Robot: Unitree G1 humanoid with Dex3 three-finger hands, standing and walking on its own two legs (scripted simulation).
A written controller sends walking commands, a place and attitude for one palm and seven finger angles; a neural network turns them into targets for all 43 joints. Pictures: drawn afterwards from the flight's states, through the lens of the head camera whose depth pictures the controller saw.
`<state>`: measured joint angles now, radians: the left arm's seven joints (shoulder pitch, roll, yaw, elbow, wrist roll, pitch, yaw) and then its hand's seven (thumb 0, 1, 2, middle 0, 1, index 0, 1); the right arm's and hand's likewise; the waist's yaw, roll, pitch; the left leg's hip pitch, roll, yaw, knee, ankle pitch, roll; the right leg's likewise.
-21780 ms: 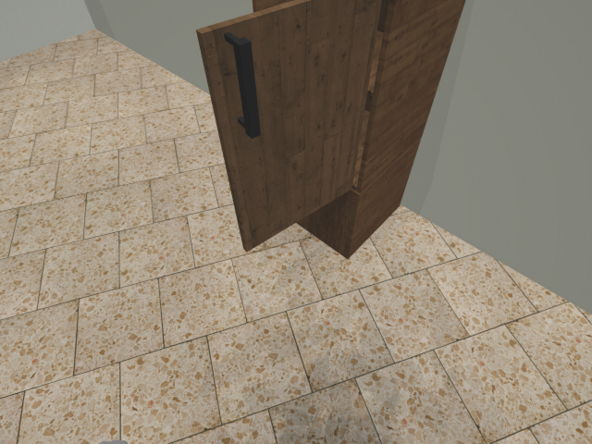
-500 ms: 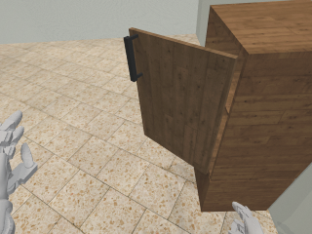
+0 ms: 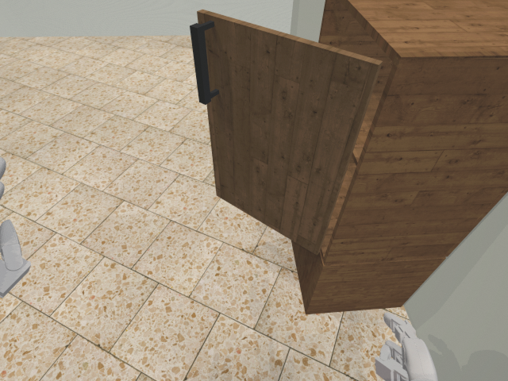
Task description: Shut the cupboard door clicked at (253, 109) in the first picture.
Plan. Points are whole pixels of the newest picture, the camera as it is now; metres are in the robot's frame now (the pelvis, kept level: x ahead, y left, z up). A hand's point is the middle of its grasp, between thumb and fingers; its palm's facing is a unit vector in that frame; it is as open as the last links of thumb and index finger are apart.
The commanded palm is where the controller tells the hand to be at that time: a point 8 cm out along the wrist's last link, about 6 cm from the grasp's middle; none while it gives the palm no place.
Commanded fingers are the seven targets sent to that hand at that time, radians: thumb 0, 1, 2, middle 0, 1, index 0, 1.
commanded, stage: step back with the hand held close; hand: left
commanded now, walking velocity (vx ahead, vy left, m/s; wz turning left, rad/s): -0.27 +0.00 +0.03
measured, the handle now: (207, 64) +0.72 +0.15 +0.16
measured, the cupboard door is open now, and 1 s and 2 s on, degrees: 49 49 49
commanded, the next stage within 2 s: stop stepping back and stand still in 0.80 s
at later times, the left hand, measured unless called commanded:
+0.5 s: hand out of the picture +0.12 +0.27 +0.17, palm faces +0.47 -0.74 -0.48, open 7.4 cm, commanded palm +0.06 +0.30 +0.19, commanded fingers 0.00 0.90 0.90 -0.20 -0.30 -0.20 -0.30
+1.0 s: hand out of the picture +0.04 +0.29 +0.17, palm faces +0.40 -0.82 -0.40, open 7.4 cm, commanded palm -0.03 +0.32 +0.19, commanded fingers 0.00 0.90 0.90 -0.20 -0.30 -0.20 -0.30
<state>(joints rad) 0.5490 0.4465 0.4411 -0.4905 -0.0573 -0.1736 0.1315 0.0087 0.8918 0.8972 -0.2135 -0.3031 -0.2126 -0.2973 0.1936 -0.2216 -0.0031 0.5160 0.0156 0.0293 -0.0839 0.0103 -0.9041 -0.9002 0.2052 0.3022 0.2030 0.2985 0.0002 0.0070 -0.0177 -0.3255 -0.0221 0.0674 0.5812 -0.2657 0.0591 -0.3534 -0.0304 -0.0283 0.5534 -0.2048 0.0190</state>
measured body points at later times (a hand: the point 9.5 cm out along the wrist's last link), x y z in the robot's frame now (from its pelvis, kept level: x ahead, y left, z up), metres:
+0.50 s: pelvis -0.08 -0.01 -0.01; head -0.05 +0.01 +0.44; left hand +0.09 +0.31 +0.20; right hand +0.10 -0.23 -0.09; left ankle +0.03 +0.08 -0.73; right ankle -0.09 -0.14 -0.73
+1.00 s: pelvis -0.17 +0.02 +0.01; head -0.14 +0.07 +0.46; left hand +0.01 +0.33 +0.19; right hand +0.00 -0.20 -0.06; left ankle -0.08 +0.10 -0.73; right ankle -0.22 -0.12 -0.69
